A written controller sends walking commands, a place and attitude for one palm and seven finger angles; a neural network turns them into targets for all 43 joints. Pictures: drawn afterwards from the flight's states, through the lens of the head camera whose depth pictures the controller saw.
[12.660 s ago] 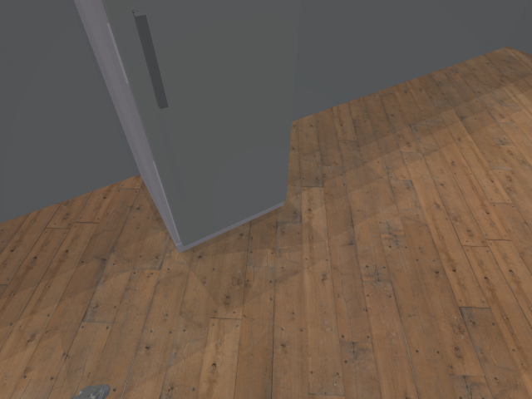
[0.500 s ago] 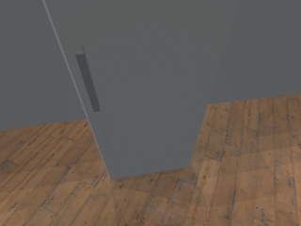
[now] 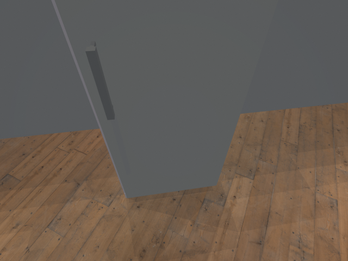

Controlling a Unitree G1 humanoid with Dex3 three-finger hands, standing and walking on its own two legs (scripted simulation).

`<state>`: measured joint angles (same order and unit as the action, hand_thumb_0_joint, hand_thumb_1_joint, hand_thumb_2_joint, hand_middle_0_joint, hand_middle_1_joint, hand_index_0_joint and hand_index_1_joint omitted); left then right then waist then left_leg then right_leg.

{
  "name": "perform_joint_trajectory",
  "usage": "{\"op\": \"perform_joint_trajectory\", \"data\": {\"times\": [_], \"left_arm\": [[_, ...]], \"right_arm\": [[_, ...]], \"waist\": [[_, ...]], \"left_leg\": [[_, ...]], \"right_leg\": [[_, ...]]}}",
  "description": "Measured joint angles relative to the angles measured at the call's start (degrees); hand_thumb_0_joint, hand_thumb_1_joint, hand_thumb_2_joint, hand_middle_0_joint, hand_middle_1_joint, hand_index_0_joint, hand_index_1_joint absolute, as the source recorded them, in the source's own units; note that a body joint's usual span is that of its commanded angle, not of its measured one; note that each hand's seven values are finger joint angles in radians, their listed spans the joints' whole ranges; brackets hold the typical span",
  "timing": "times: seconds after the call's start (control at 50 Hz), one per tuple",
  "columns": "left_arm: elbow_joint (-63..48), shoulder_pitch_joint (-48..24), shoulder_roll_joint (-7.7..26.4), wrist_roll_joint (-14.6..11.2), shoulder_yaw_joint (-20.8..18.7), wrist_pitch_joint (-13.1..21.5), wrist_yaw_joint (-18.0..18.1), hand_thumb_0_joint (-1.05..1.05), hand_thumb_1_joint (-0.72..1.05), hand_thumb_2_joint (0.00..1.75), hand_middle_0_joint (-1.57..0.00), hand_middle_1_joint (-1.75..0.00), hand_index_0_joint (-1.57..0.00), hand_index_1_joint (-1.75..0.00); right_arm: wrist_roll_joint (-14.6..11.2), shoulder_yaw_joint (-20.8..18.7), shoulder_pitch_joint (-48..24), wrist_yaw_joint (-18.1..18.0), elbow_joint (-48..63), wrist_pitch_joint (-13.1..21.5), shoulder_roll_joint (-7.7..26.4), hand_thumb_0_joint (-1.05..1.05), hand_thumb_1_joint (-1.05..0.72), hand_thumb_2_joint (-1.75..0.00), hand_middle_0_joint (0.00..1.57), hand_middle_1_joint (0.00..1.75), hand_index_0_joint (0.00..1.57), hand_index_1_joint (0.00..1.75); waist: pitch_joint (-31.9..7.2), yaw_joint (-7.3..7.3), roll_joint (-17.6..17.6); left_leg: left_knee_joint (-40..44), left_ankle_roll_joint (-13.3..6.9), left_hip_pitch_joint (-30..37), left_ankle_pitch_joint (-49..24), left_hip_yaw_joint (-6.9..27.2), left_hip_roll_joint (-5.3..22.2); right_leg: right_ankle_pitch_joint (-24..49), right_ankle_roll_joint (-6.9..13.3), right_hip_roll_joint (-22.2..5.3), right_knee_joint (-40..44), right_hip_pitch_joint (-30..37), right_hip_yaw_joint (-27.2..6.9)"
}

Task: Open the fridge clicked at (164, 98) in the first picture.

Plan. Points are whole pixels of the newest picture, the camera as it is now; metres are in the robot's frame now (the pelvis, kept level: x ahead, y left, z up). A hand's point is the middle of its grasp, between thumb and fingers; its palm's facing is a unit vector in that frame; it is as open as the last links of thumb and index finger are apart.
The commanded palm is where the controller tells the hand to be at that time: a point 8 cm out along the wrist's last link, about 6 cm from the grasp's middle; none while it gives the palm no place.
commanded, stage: look again from close up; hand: left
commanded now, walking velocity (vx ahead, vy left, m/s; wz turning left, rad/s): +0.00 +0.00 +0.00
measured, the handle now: (102, 83) +0.54 +0.23 +0.12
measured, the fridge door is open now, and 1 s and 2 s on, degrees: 0 0 0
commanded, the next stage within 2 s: none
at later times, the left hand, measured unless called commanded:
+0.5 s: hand out of the picture +0.00 +0.21 -0.18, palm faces +0.04 -0.98 -0.21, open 7.4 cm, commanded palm none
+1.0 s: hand out of the picture -0.01 +0.21 -0.18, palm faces +0.02 -0.98 -0.20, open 7.4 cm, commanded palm none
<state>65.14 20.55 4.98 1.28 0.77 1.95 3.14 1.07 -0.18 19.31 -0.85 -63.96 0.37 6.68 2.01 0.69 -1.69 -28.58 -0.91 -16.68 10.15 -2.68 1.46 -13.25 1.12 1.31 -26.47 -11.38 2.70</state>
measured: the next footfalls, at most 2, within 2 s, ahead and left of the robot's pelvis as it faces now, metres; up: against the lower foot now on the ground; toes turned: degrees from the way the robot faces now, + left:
none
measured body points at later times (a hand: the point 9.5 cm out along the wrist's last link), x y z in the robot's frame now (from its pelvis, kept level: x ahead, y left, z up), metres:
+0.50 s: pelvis -0.01 +0.02 +0.00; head -0.02 +0.04 +0.45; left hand +0.00 +0.27 -0.16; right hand +0.04 -0.21 -0.14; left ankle +0.06 +0.10 -0.74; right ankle +0.01 -0.11 -0.74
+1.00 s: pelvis -0.01 +0.02 +0.00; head -0.02 +0.04 +0.45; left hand -0.01 +0.26 -0.16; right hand +0.03 -0.22 -0.14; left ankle +0.06 +0.10 -0.74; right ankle +0.01 -0.11 -0.74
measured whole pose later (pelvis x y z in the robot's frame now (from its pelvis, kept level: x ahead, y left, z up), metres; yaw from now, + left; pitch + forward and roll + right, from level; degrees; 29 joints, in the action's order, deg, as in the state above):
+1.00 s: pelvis -0.01 +0.02 +0.00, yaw +1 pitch -2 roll -1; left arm 60.6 19.2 12.0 1.4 0.7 0.7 1.7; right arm 0.9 0.2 14.6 0.2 -62.0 0.7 11.8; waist -0.2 -0.2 1.2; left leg -24.9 -3.2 -15.6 7.8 -3.0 -1.2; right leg -12.0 -1.0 -1.2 -24.6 -10.8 2.5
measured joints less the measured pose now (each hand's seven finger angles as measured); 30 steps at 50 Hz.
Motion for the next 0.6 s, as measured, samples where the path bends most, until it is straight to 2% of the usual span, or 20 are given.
{"op": "perform_joint_trajectory", "data": {"times": [0.06, 0.22, 0.42, 0.6], "left_arm": [[-0.67, 0.43, 0.5, -0.21, 0.03, 0.05, 0.08, 0.0, 0.9, 0.9, -0.2, -0.3, -0.2, -0.3], [-4.79, 0.05, 2.72, 0.19, -0.49, -0.84, -0.14, 0.0, 0.9, 0.9, -0.2, -0.3, -0.2, -0.3], [-7.6, -1.22, 6.05, 0.24, -1.01, -1.29, -0.73, 0.0, 0.9, 0.9, -0.2, -0.3, -0.2, -0.3], [-6.85, -0.64, 7.31, 0.27, -0.95, -1.66, -1.17, 0.0, 0.9, 0.9, -0.2, -0.3, -0.2, -0.3]], "right_arm": [[0.3, 0.23, -0.64, -0.23, 1.53, 0.43, 0.33, 0.01, -0.92, -0.9, 0.2, 0.3, 0.2, 0.3], [0.21, -0.3, -1.38, 0.02, 4.51, 0.2, 2.54, 0.02, -0.93, -0.9, 0.2, 0.3, 0.2, 0.3], [0.19, 0.17, -3.0, 0.51, 5.98, 0.65, 3.34, 0.01, -0.91, -0.9, 0.2, 0.3, 0.2, 0.3], [0.08, 0.12, -3.61, 0.82, 4.86, 0.32, 4.59, 0.01, -0.91, -0.9, 0.2, 0.3, 0.2, 0.3]], "waist": [[-1.15, 0.25, 0.56], [-4.34, -0.34, 1.91], [-3.08, -0.71, 2.8], [-2.35, -0.95, 2.58]], "left_leg": [[-1.09, -0.5, 0.31, 0.75, 0.22, -0.67], [-2.55, -1.61, -0.04, 1.82, -0.25, -1.84], [-0.37, -2.31, -0.35, -0.05, -0.37, -2.36], [1.34, -2.57, 0.0, -1.2, -0.37, -2.71]], "right_leg": [[-1.34, -0.27, -0.68, -1.67, 0.26, 0.27], [-2.84, -1.25, -1.96, -4.08, -0.5, -0.12], [-0.86, -1.83, -2.39, -1.85, -0.75, -0.18], [0.24, -2.13, -2.67, -0.24, -0.41, -0.17]]}}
